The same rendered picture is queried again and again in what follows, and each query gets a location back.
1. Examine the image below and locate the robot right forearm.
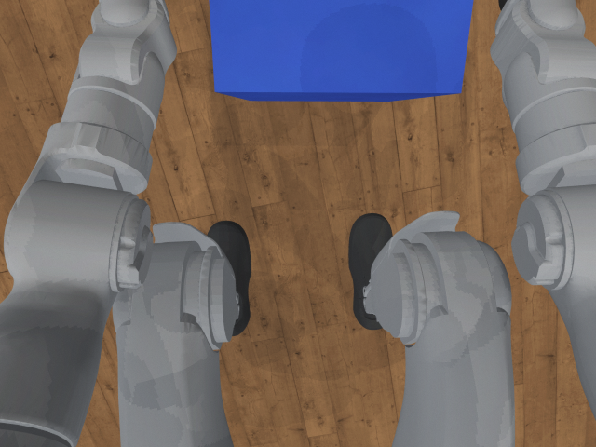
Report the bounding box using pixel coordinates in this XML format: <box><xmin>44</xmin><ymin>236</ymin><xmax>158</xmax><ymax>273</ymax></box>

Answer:
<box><xmin>490</xmin><ymin>0</ymin><xmax>596</xmax><ymax>196</ymax></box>

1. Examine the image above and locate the robot left shin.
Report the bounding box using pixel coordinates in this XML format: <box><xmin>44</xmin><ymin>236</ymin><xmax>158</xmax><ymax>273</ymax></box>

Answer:
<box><xmin>113</xmin><ymin>222</ymin><xmax>239</xmax><ymax>332</ymax></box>

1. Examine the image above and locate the robot right shin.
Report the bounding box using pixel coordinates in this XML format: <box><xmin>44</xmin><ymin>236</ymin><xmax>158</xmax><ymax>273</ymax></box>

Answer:
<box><xmin>363</xmin><ymin>210</ymin><xmax>512</xmax><ymax>332</ymax></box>

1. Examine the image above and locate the carton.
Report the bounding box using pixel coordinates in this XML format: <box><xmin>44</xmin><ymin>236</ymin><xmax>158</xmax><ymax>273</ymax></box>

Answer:
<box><xmin>209</xmin><ymin>0</ymin><xmax>473</xmax><ymax>102</ymax></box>

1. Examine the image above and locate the robot shin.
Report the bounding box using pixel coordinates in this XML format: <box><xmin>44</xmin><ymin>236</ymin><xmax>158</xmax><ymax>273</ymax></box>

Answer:
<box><xmin>113</xmin><ymin>222</ymin><xmax>239</xmax><ymax>332</ymax></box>
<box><xmin>363</xmin><ymin>210</ymin><xmax>512</xmax><ymax>332</ymax></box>

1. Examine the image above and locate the robot left forearm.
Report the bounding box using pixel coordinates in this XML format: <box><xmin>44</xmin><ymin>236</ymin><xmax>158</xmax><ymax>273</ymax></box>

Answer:
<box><xmin>4</xmin><ymin>0</ymin><xmax>177</xmax><ymax>277</ymax></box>

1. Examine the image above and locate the robot left upper arm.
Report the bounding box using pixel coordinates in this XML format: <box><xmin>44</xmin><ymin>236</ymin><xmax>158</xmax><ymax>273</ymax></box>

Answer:
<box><xmin>0</xmin><ymin>180</ymin><xmax>154</xmax><ymax>447</ymax></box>

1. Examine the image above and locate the robot right upper arm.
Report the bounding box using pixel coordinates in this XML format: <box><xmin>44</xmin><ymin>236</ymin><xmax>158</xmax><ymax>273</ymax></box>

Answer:
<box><xmin>511</xmin><ymin>184</ymin><xmax>596</xmax><ymax>420</ymax></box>

